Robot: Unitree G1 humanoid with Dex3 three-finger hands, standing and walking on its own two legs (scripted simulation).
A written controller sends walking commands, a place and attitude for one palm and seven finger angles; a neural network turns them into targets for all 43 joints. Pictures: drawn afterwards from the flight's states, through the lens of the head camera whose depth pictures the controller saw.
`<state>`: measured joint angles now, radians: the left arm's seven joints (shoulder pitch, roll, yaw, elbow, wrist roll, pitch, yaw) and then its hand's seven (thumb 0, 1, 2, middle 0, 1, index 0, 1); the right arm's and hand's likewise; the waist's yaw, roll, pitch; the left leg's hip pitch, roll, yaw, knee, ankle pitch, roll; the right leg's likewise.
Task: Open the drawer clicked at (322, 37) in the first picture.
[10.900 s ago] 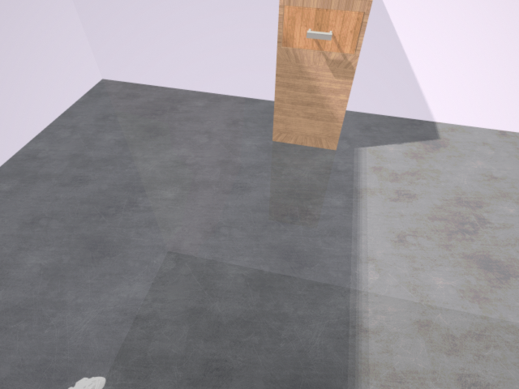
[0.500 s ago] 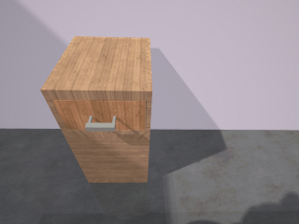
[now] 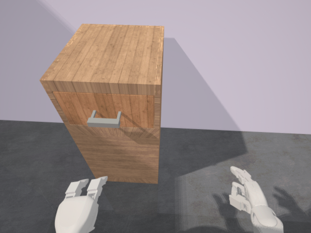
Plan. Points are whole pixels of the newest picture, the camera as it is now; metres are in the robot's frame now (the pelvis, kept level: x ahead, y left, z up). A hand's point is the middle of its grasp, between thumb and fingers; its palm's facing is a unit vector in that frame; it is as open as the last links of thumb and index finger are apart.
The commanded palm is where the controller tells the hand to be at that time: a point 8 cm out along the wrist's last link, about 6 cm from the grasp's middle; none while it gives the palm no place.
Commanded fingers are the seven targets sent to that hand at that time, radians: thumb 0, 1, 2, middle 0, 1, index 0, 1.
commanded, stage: raise the hand with hooked fingers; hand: left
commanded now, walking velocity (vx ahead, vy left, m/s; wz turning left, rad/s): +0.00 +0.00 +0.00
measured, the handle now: (105, 118) +0.49 +0.27 -0.06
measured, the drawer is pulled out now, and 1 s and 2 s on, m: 0.00 0.00 0.00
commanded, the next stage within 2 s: move the hooked fingers above the handle in 1.44 s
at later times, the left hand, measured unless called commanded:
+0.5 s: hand (85, 168) +0.25 +0.22 +0.03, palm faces +0.00 -0.07 -1.00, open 11.8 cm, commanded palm +0.23 +0.22 +0.09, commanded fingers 0.00 -0.24 0.41 -0.28 -1.03 -0.28 -1.03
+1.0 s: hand (75, 130) +0.32 +0.26 +0.10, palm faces +0.04 -0.08 -1.00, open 13.8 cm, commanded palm +0.30 +0.26 +0.16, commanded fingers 0.00 -0.50 0.30 -0.30 -1.20 -0.30 -1.20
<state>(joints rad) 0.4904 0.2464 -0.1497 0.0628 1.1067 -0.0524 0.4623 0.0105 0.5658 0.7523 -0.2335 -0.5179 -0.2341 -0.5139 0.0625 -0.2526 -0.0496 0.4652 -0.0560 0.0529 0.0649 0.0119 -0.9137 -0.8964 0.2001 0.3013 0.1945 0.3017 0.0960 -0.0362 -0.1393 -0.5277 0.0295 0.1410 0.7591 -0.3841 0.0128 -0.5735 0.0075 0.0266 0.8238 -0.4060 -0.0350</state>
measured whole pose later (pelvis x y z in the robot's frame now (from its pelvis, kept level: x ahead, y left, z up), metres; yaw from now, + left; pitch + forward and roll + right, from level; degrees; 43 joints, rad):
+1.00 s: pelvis +0.02 +0.02 +0.03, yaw +0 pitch +3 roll +0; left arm -0.05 0.43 -0.10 0.11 0.97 0.10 0.13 0.00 -0.47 0.31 -0.32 -1.19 -0.32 -1.18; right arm 0.11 -0.22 0.00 0.58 0.01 0.10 -0.01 0.01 -0.91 -0.90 0.20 0.30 0.20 0.30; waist 0.07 0.07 -0.05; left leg -0.26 -0.03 0.00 0.51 -0.30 0.02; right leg -0.27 0.00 0.02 0.54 -0.31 -0.01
